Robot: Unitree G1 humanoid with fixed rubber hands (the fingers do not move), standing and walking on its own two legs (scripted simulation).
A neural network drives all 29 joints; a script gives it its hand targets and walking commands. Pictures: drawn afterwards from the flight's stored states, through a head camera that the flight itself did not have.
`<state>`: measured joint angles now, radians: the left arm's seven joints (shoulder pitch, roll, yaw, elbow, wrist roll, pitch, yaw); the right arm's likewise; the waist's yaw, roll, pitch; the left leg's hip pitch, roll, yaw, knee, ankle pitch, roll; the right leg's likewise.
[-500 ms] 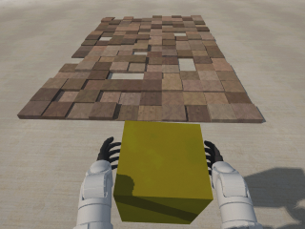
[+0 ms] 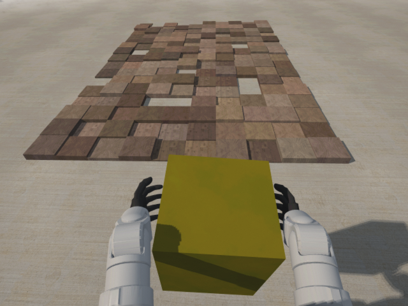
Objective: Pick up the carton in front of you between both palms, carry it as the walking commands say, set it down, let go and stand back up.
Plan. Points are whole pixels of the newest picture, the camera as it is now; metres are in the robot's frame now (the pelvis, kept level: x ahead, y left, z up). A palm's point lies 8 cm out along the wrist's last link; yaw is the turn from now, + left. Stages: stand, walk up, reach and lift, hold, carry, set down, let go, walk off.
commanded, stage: hold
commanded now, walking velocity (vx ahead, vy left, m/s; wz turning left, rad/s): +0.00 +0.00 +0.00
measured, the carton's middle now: (213, 228) +0.30 +0.00 -0.01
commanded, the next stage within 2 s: carry in 0.26 s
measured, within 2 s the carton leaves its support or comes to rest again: neither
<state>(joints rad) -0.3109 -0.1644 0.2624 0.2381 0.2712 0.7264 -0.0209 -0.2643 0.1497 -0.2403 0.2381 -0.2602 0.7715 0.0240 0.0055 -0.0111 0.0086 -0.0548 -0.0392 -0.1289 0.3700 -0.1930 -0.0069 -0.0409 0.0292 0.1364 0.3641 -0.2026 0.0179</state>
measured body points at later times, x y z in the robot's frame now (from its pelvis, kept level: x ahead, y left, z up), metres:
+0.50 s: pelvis +0.03 +0.00 -0.01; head -0.01 +0.00 +0.44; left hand +0.34 +0.15 +0.08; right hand +0.32 -0.16 +0.07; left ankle +0.02 +0.13 -0.75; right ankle +0.01 -0.14 -0.74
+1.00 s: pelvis +0.27 -0.03 -0.02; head +0.26 -0.04 +0.43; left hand +0.53 +0.10 +0.07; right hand +0.49 -0.20 +0.06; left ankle +0.10 +0.09 -0.74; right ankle +0.34 -0.11 -0.75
